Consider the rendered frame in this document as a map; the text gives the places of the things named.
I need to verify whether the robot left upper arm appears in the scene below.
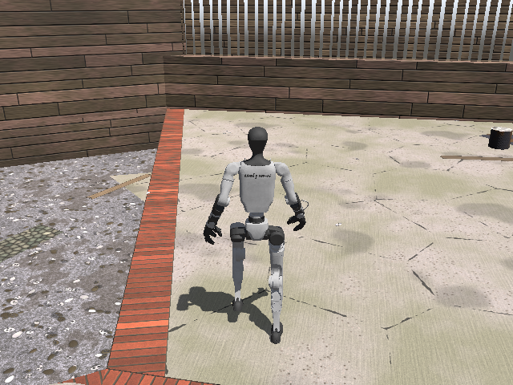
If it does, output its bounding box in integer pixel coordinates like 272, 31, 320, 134
217, 161, 241, 207

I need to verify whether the left robot thigh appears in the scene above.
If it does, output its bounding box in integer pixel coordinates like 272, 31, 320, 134
230, 222, 246, 261

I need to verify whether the right robot thigh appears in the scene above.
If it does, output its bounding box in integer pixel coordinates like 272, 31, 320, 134
268, 225, 285, 290

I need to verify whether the left robot forearm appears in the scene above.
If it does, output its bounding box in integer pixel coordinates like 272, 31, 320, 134
206, 194, 224, 229

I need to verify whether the robot thigh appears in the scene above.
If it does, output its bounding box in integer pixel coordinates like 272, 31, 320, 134
268, 225, 285, 290
230, 222, 246, 261

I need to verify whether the right robot hand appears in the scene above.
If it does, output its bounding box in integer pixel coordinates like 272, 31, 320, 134
287, 215, 306, 231

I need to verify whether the robot right upper arm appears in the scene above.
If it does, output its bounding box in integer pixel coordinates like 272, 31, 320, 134
274, 162, 298, 205

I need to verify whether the left robot hand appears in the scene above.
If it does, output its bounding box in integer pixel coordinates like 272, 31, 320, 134
203, 225, 222, 245

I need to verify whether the right robot forearm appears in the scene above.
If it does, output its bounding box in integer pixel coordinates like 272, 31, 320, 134
290, 192, 305, 219

